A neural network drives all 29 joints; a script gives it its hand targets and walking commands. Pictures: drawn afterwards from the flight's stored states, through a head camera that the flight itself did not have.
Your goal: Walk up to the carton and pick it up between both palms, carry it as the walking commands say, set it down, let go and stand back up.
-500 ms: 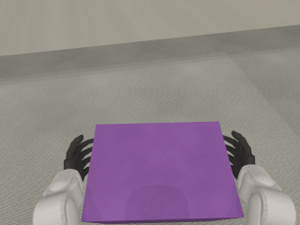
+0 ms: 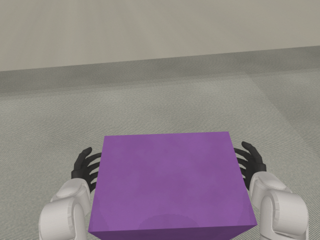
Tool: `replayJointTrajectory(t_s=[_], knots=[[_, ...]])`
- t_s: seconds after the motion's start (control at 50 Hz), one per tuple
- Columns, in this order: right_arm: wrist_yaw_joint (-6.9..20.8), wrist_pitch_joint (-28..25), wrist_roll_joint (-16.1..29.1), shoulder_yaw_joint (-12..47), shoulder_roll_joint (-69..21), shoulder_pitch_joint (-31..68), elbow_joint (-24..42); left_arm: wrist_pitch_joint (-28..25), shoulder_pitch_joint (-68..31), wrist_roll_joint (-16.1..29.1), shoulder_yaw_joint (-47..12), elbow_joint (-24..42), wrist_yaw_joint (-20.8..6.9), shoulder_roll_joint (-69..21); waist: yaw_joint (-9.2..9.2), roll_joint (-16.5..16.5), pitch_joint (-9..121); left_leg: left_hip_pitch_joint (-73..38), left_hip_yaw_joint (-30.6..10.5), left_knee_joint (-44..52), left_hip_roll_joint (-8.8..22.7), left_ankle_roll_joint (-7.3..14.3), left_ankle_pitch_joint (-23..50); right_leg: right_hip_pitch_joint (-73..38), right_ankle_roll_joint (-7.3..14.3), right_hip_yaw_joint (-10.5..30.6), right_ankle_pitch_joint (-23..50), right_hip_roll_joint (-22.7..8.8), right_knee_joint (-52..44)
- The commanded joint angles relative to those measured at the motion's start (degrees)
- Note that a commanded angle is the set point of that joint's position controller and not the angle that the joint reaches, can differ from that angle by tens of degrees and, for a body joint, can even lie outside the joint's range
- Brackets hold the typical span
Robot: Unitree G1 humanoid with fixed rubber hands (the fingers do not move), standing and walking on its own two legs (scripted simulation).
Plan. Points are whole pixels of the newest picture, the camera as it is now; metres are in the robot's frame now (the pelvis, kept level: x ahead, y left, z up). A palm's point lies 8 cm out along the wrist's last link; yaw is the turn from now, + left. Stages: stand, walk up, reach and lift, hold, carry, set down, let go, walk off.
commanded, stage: carry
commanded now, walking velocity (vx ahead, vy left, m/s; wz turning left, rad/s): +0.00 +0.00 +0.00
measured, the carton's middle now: (168, 193) +0.23 +0.00 +0.01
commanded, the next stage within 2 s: none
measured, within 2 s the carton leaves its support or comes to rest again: neither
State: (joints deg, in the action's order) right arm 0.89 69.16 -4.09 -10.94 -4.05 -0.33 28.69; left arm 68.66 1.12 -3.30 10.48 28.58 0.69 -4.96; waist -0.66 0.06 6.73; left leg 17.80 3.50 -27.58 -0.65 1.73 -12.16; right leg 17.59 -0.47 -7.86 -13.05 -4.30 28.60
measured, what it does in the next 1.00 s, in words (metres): stands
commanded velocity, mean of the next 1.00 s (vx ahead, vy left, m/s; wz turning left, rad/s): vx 0.00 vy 0.00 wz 0.00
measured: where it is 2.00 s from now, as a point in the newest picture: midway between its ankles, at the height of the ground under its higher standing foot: outside the picture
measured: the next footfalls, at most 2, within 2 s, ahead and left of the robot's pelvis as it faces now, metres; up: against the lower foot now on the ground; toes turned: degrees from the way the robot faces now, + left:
none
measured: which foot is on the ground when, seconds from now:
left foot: down 0.00-1.00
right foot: down 0.00-1.00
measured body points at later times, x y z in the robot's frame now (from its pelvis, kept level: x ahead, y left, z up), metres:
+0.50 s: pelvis +0.00 +0.00 +0.00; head -0.03 -0.01 +0.45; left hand +0.24 +0.18 +0.07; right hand +0.25 -0.19 +0.08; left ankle +0.02 +0.10 -0.74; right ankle +0.02 -0.12 -0.74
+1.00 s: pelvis +0.00 -0.01 +0.00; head -0.03 -0.01 +0.45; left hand +0.25 +0.18 +0.07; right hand +0.25 -0.20 +0.07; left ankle +0.02 +0.10 -0.74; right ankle +0.02 -0.12 -0.74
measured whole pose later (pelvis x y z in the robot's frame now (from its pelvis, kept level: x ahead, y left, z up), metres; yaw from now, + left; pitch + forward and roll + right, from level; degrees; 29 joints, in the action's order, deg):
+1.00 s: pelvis +0.00 -0.01 +0.00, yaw +0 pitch +2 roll +1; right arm 1.6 62.2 -5.1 -11.1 -3.7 1.1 21.1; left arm 62.2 -0.1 -4.4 10.5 21.6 0.6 -5.2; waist -0.5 -0.4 6.3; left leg 18.3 3.5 -28.2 -0.3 1.1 -12.2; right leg 18.5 0.3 -7.9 -13.7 -4.1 30.2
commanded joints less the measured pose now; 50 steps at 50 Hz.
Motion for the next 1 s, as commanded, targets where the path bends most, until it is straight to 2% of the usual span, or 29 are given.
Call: replayJointTrajectory(t_s=[0.0, 0.36, 0.98], knots=[[4.2, -0.9, 17.2, 43.3, -39.5, 24.4, 6.8, -0.1, -23.9, 17.7, -44.6, 6.4, -4.8, -40.4, 0.07, 0.1, 9.1, -4.0, -7.4, 4.5, 7.9, -0.2, 8.6, -3.1, 0.1, 5.5, 3.0, -5.6, -4.1], [4.9, -5.3, 15.2, 41.4, -38.9, 25.0, 1.9, -4.6, -24.9, 16.3, -43.1, 1.9, -5.4, -39.9, -0.05, -0.8, 9.0, -3.2, -6.4, 4.2, 6.7, -0.2, 6.7, -2.8, 0.6, 5.8, 1.9, -5.5, -4.0], [4.8, -7.5, 14.5, 40.1, -38.1, 25.8, -0.7, -6.7, -26.0, 15.2, -41.5, -0.1, -5.2, -39.3, 0.16, -0.9, 9.4, -2.6, -5.4, 3.8, 6.2, -0.5, 6.6, -3.3, 1.1, 5.8, 1.9, -5.0, -3.9]])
